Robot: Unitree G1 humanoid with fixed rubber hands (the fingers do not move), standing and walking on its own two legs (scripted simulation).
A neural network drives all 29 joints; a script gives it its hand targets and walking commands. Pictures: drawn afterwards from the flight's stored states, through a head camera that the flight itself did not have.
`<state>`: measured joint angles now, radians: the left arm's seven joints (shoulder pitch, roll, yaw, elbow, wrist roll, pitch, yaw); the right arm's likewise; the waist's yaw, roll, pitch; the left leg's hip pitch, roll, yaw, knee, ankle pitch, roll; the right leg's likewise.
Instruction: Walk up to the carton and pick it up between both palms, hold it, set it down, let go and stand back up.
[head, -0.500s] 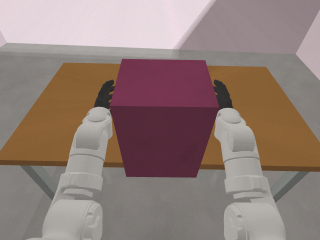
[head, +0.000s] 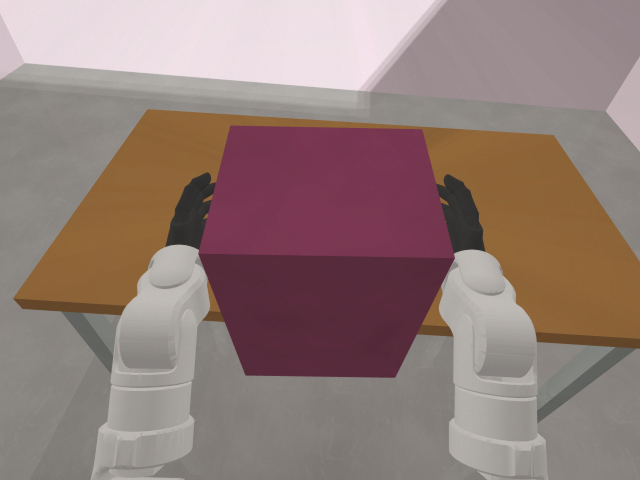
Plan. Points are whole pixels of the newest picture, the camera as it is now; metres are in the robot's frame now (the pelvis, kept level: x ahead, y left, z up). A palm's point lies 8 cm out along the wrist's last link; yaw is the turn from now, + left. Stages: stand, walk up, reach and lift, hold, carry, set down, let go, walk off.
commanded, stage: hold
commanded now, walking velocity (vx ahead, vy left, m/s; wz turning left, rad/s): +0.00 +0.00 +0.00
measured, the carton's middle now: (323, 267) +0.34 +0.01 +0.11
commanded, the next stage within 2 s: set down in 1.38 s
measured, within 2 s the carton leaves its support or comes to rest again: neither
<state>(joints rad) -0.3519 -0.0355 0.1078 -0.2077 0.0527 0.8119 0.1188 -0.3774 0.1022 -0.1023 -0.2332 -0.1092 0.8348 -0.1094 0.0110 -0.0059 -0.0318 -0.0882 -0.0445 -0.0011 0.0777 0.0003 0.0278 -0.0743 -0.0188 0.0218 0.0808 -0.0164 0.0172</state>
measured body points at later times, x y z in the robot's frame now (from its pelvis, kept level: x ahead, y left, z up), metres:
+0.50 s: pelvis -0.02 -0.01 +0.00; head -0.06 +0.00 +0.44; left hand +0.39 +0.12 +0.18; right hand +0.38 -0.18 +0.19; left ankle +0.03 +0.09 -0.76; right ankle +0.02 -0.14 -0.76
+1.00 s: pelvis +0.00 -0.04 +0.00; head -0.01 -0.04 +0.45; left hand +0.36 +0.12 +0.14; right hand +0.36 -0.18 +0.15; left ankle +0.03 +0.09 -0.76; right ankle +0.02 -0.14 -0.76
